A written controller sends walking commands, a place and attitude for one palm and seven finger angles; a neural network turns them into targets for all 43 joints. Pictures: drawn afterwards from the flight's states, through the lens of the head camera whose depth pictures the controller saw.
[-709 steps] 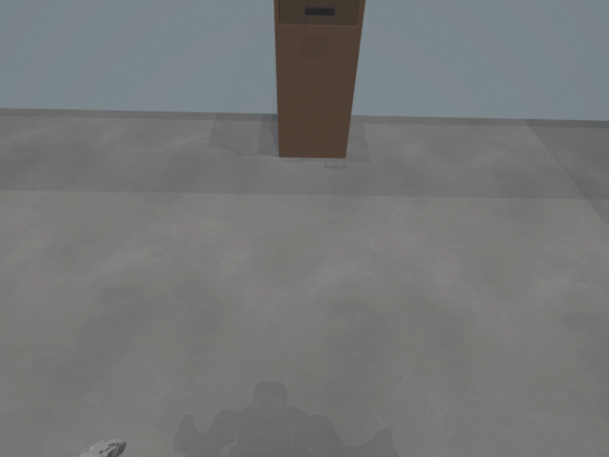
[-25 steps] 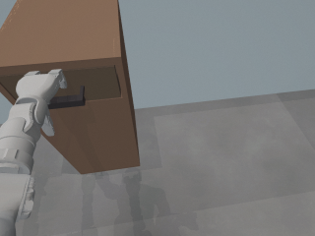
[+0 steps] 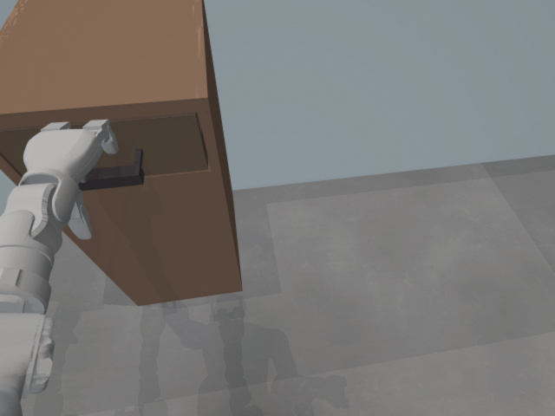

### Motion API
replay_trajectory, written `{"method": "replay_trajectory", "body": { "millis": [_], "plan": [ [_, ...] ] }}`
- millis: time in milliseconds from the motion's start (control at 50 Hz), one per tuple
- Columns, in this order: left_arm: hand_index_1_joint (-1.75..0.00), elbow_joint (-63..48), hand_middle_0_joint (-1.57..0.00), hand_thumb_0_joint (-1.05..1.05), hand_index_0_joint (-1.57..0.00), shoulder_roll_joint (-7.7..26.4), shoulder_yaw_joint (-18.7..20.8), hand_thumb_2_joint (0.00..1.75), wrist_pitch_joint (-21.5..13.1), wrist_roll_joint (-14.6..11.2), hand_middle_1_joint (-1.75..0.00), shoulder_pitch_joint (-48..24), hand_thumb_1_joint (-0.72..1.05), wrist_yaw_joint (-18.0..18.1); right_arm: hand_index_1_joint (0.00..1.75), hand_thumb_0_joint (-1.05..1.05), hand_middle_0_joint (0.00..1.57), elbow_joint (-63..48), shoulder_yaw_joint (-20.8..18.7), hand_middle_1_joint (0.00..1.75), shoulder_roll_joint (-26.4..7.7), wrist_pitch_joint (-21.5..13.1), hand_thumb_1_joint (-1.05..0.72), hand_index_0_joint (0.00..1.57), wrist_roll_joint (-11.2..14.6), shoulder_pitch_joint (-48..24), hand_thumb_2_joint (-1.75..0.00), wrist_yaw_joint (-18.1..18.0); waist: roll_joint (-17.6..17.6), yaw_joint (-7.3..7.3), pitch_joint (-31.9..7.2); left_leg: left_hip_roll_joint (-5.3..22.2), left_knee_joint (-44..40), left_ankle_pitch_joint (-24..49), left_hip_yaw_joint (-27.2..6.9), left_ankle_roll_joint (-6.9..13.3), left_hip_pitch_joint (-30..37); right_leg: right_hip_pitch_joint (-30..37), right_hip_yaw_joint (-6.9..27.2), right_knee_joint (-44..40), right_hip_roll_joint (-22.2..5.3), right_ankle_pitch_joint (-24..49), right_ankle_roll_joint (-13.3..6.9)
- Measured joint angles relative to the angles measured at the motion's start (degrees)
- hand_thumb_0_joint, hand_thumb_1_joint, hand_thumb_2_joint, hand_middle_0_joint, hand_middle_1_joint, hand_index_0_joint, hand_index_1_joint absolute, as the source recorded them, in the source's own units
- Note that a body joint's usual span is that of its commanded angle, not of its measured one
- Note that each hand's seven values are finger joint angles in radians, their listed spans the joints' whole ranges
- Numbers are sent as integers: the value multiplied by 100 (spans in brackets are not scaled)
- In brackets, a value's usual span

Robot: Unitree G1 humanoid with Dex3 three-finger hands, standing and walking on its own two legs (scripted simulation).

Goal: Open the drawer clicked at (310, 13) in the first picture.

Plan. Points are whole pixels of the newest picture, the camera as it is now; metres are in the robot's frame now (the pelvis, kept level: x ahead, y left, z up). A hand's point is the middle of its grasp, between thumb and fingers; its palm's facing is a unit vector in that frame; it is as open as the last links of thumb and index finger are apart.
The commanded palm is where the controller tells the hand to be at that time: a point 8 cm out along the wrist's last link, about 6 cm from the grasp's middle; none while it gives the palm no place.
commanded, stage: move the hooked fingers above the handle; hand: left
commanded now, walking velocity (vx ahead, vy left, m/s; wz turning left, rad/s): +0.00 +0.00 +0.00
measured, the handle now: (107, 167) +0.51 +0.31 +0.02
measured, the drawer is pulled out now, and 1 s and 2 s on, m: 0.00 0.00 0.00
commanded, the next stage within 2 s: lower the fingers behind the handle in 0.78 s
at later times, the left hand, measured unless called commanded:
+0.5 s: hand (86, 174) +0.44 +0.29 +0.08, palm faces -0.03 -0.02 -1.00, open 13.8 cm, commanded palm +0.43 +0.30 +0.14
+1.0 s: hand (96, 160) +0.47 +0.28 +0.08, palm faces +0.03 -0.02 -1.00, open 13.8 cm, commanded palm +0.44 +0.29 +0.13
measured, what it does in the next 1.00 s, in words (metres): stands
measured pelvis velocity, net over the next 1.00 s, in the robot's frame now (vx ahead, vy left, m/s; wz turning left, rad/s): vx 0.00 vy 0.00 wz -0.02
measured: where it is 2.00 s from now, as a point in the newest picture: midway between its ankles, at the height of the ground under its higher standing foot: outside the picture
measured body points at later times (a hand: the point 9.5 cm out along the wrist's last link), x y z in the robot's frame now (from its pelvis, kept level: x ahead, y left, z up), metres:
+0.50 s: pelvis +0.00 +0.00 +0.00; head +0.07 +0.00 +0.44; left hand +0.44 +0.29 +0.13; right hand +0.05 -0.28 -0.13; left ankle -0.02 +0.08 -0.72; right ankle -0.02 -0.13 -0.72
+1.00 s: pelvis +0.00 +0.00 +0.00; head +0.08 +0.00 +0.44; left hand +0.46 +0.28 +0.13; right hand +0.04 -0.27 -0.13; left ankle -0.02 +0.08 -0.72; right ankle -0.02 -0.13 -0.72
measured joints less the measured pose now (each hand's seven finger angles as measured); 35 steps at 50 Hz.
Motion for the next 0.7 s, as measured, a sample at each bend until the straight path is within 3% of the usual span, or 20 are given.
{"method": "replay_trajectory", "body": {
  "millis": [80,180,280,380,480,600,700],
  "plan": [
    [-120,-174,-33,0,-33,-90,78,30,-195,17,-121,-58,-49,318,30,1,20,38,-34,30,-59,-33,-90,20,-42,-120,-90,24,-24,-25,-24,-7,128,-51,-37,-17,-96,-84,-44,120,-2,-59,-16],
    [-120,247,-32,0,-32,-18,208,30,308,86,-120,-279,-49,571,30,1,20,-5,13,30,-122,-16,-90,20,-51,-309,-90,111,25,-69,-47,16,162,-61,33,-18,-183,-213,23,196,19,-61,-15],
    [-120,362,-32,0,-32,15,99,30,640,18,-120,-191,-49,262,30,1,20,-80,19,30,-94,16,-90,20,-7,-250,-90,126,105,0,-60,29,20,-9,69,-13,-77,-125,66,68,28,-4,-11],
    [-120,3,-32,0,-32,-104,18,30,256,-103,-120,86,-49,-47,30,1,20,-43,40,30,-10,52,-90,20,13,-163,-90,49,65,40,-57,26,-67,-2,27,-15,112,82,29,-33,23,-2,-20],
    [-120,-96,-32,0,-32,-82,208,30,-82,25,-120,100,-49,189,30,1,20,-35,62,30,12,31,-90,20,-9,-238,-90,22,-1,-12,-19,25,30,-34,12,-30,49,19,8,72,25,-41,-39],
    [-120,178,-32,0,-32,110,339,30,234,82,-120,-99,-49,465,30,1,20,-30,35,30,-52,-5,-90,20,-28,-297,-90,74,45,1,-6,28,109,-32,45,-24,-133,-174,34,159,28,-34,-27],
    [-120,371,-32,0,-32,120,25,30,461,-23,-120,-211,-49,194,30,1,20,6,15,30,-73,-11,-90,20,22,-196,-90,59,68,33,-14,6,54,-5,9,-9,-96,-110,1,76,5,-11,-9]
  ]
}}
